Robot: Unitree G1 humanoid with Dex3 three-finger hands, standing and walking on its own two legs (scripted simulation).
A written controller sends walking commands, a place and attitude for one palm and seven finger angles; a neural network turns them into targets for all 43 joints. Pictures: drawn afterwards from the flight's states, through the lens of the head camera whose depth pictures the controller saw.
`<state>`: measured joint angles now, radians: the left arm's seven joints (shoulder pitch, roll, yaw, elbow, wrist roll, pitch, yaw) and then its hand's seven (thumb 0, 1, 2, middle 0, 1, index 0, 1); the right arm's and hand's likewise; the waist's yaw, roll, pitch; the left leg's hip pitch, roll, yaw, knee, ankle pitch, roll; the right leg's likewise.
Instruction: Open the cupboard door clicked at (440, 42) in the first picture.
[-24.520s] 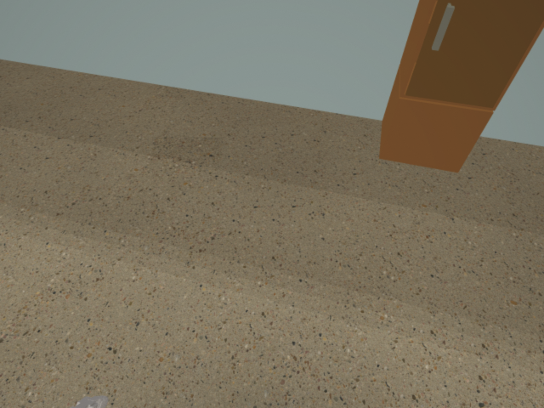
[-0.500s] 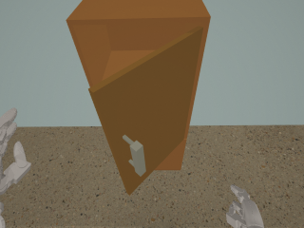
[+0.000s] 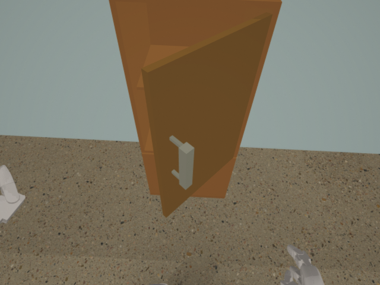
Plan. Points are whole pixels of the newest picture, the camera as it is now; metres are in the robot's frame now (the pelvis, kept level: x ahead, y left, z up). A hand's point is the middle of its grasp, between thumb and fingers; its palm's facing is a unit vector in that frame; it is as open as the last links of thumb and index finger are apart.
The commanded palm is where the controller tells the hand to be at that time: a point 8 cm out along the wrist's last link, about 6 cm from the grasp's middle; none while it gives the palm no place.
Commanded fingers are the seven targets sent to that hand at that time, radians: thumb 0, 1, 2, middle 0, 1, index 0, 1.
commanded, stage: step back with the hand held close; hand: left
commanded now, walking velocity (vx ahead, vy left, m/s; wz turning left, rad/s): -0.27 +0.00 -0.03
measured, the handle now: (180, 162) +0.41 +0.06 -0.01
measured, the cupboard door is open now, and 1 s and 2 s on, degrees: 48 48 48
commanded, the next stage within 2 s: stop stepping back and stand still in 0.56 s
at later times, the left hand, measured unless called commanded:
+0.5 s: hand (36, 225) +0.16 +0.22 +0.17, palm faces +0.27 -0.84 -0.46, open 7.4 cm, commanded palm +0.10 +0.27 +0.19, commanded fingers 0.00 0.90 0.90 -0.20 -0.30 -0.20 -0.30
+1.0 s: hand out of the picture +0.02 +0.22 +0.18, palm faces +0.40 -0.82 -0.41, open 7.4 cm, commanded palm -0.03 +0.26 +0.19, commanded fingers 0.00 0.90 0.90 -0.20 -0.30 -0.20 -0.30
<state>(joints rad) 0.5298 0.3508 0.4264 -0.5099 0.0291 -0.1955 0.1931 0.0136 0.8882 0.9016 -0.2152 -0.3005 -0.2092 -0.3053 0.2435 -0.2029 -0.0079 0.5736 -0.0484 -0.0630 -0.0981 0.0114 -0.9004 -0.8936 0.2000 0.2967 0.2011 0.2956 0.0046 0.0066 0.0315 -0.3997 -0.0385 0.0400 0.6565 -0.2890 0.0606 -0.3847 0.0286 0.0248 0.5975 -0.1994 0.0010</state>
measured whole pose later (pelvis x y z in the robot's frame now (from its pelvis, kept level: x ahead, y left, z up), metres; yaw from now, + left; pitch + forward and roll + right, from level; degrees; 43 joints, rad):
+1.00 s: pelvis -0.19 -0.03 +0.02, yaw -5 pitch +1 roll +1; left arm 0.54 0.38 0.39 -0.47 -0.02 -0.17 0.17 0.01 0.89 0.90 -0.22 -0.30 -0.21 -0.31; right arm 0.28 -0.21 0.01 0.69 -0.01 -0.12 -0.08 0.01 -0.90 -0.89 0.20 0.30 0.20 0.30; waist 0.02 -0.05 -0.05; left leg -0.39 0.01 0.03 0.73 -0.32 0.00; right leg -0.23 -0.01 -0.05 0.47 -0.26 -0.03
